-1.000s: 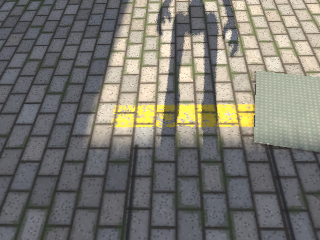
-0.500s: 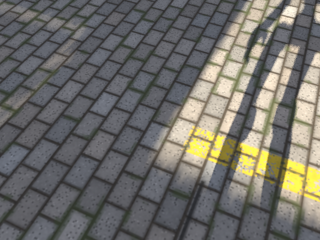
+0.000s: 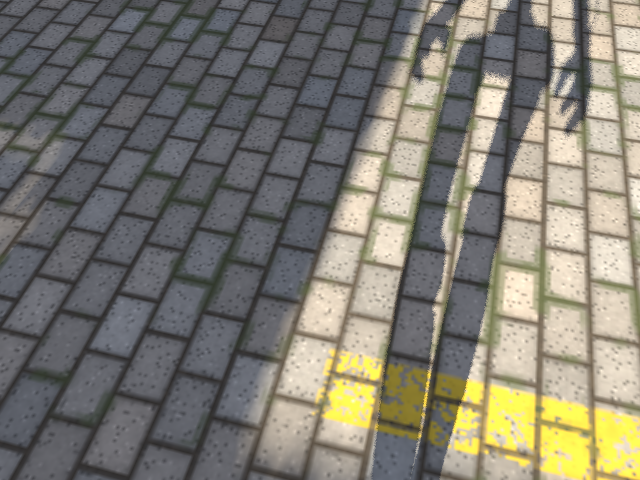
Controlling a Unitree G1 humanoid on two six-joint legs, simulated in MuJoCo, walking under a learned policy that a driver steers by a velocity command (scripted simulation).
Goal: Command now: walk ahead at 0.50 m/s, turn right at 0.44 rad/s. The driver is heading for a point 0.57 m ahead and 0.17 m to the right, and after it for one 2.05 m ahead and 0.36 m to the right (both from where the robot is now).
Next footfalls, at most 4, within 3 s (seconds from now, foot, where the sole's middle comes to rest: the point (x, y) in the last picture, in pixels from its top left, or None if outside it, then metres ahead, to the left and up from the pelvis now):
0.48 left None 0.45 0.07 -0.76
1.00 right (453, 420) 0.58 -0.25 -0.76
1.56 left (431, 288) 0.91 -0.25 -0.76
2.08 right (501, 204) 1.19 -0.47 -0.76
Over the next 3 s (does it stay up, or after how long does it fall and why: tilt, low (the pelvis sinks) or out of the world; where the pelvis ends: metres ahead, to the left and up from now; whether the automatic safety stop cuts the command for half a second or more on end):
stays up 1.48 -0.26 0.02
